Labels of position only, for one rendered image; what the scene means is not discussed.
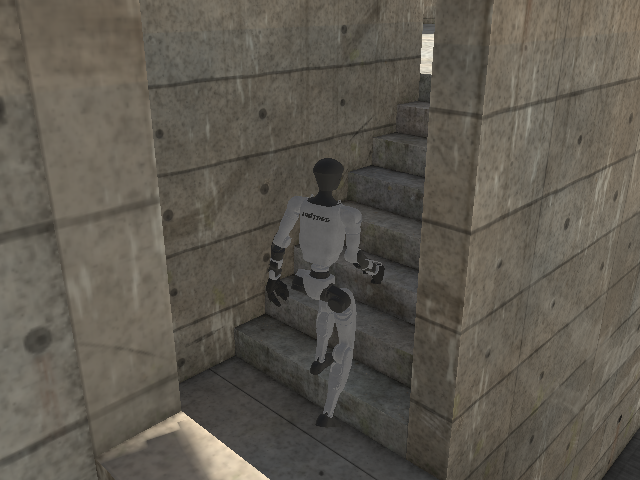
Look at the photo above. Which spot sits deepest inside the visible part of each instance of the left robot forearm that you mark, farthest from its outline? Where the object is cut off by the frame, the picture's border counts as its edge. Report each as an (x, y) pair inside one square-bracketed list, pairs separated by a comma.
[(276, 261)]

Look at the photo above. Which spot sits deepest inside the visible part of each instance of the robot left hand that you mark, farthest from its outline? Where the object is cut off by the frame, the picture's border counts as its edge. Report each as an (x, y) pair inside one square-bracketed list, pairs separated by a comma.
[(280, 289)]

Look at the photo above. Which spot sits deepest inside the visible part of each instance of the robot right hand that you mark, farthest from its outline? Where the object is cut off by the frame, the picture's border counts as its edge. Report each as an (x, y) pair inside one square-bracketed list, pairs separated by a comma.
[(379, 276)]

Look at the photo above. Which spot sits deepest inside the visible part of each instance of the robot left upper arm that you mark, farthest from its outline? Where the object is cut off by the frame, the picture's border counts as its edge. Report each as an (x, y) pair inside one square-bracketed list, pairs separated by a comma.
[(291, 215)]

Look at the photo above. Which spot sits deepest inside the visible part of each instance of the robot left thigh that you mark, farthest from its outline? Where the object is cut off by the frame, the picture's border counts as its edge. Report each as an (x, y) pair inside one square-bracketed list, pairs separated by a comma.
[(297, 284)]

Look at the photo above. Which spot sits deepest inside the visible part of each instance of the humanoid robot head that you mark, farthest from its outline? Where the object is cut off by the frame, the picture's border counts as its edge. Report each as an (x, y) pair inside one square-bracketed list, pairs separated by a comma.
[(328, 173)]

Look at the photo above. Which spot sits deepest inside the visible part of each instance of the robot right upper arm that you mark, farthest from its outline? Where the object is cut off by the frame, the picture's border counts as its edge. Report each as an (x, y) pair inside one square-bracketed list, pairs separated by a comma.
[(351, 218)]

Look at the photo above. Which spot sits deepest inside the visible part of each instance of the right robot forearm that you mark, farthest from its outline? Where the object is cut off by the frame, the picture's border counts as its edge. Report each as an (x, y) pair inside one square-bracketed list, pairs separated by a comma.
[(365, 265)]

